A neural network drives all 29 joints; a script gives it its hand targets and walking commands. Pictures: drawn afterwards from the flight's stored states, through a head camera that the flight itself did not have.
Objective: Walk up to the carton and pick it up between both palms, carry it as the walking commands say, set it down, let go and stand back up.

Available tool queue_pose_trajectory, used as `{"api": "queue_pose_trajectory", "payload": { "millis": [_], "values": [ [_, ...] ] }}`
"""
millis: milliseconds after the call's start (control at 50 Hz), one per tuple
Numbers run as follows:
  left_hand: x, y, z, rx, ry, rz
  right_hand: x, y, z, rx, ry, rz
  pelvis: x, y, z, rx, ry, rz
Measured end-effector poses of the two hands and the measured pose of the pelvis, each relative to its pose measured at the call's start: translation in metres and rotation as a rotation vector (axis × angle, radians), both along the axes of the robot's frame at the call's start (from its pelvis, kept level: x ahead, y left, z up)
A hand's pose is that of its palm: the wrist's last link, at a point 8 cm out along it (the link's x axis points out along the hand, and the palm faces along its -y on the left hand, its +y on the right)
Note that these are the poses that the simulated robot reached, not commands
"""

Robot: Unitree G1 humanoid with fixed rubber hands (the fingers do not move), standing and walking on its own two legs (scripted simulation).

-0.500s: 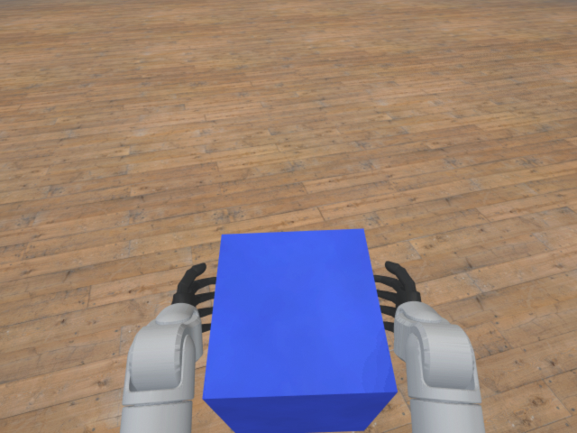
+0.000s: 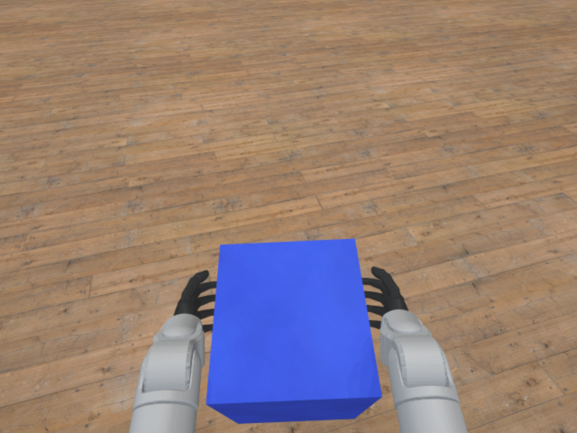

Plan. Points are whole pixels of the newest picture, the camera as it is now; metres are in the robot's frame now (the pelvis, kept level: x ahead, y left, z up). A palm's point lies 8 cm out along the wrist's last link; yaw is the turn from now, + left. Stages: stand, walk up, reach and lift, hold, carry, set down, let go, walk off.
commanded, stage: hold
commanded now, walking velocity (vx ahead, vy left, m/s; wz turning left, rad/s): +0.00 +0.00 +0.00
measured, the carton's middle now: (292, 338) +0.30 +0.02 -0.04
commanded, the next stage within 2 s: set down in 0.68 s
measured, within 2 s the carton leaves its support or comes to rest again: neither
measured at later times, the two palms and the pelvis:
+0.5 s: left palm (179, 299) +0.30 +0.18 +0.06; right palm (381, 304) +0.31 -0.10 +0.05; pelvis +0.01 +0.03 +0.00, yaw +1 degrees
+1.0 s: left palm (202, 312) +0.31 +0.16 +0.00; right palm (385, 316) +0.33 -0.12 -0.01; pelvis +0.01 +0.00 -0.01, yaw +2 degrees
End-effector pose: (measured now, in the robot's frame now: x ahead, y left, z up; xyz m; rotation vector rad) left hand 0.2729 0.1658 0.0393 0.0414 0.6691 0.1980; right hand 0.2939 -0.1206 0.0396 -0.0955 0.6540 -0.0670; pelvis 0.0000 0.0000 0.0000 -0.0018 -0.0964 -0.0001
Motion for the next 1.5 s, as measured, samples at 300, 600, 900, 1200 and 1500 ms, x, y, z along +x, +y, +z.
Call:
{"api": "queue_pose_trajectory", "payload": {
  "millis": [300,600,900,1200,1500],
  "values": [
    [0.027,0.007,0.018,-0.02,0.006,-0.018,0.013,0.007,0.013,0.044,0.014,-0.078,-0.002,0.019,0.0,-0.003,-0.053,0.031],
    [0.028,0.018,0.02,0.002,-0.004,-0.008,0.019,0.017,0.011,0.054,0.007,-0.033,0.015,0.028,0.004,-0.003,-0.031,0.022],
    [0.035,-0.002,-0.027,-0.016,0.074,-0.007,0.023,-0.001,-0.033,0.035,0.087,-0.059,0.007,0.01,-0.006,0.002,0.034,0.04],
    [0.042,0.006,-0.062,-0.014,0.012,0.041,0.042,0.007,-0.07,0.046,0.03,-0.022,0.004,0.001,-0.019,0.007,0.194,0.039],
    [0.041,0.014,-0.108,-0.019,-0.003,0.068,0.048,0.016,-0.116,0.062,0.017,-0.011,-0.008,0.004,-0.044,0.016,0.306,0.025]
  ]
}}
